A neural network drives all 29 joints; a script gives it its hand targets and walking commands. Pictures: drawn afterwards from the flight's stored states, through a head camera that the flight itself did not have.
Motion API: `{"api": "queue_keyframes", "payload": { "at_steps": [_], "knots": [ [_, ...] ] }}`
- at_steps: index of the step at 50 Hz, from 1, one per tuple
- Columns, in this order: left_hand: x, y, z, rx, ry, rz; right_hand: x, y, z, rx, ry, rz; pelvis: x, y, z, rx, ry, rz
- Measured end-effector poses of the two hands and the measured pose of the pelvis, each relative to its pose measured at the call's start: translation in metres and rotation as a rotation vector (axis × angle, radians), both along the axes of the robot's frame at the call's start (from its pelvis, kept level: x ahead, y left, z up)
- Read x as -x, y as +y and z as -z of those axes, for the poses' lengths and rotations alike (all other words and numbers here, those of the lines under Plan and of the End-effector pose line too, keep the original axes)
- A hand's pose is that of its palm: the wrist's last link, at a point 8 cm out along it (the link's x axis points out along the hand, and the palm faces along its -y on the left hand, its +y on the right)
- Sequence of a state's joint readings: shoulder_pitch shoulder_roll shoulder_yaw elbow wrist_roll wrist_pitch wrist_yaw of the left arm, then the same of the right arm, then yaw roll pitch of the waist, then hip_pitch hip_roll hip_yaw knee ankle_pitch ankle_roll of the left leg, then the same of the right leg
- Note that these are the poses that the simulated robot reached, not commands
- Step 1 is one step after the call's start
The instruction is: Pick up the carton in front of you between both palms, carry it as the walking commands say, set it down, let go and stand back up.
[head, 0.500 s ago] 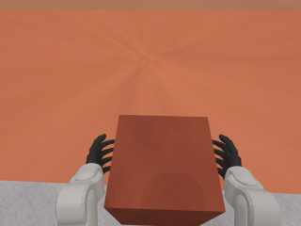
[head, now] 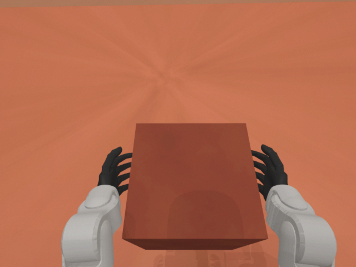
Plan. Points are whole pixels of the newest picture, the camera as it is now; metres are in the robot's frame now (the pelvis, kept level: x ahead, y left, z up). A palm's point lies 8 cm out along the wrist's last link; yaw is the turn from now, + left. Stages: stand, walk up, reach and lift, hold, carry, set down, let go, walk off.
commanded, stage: carry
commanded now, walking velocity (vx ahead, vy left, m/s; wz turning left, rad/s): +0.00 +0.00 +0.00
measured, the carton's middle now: (189, 193) +0.28 +0.00 +0.04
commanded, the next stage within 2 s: none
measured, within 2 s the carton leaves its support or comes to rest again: neither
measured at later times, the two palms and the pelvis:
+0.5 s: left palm (133, 88) +0.51 +0.15 +0.15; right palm (253, 87) +0.51 -0.15 +0.15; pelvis +0.14 +0.00 +0.02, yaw -1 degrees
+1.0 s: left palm (122, 79) +0.60 +0.20 +0.12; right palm (226, 77) +0.59 -0.10 +0.13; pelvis +0.24 +0.04 +0.01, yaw +1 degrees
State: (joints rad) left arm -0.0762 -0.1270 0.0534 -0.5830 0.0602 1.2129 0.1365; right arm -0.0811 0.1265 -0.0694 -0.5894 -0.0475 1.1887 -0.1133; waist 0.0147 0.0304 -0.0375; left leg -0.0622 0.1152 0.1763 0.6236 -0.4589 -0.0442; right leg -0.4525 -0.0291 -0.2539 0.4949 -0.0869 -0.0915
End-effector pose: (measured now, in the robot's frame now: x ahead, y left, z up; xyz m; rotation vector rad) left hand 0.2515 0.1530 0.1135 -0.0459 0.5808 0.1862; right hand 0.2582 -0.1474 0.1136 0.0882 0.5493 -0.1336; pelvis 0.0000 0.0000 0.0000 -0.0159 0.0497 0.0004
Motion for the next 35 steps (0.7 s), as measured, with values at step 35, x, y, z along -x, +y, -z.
{"api": "queue_keyframes", "payload": {
  "at_steps": [35],
  "knots": [
    [-0.287,0.014,-0.005,0.080,0.169,-0.054,-0.290,0.014,-0.010,-0.030,0.175,0.028,-0.182,0.005,-0.037,-0.026,0.074,0.008]
  ]
}}
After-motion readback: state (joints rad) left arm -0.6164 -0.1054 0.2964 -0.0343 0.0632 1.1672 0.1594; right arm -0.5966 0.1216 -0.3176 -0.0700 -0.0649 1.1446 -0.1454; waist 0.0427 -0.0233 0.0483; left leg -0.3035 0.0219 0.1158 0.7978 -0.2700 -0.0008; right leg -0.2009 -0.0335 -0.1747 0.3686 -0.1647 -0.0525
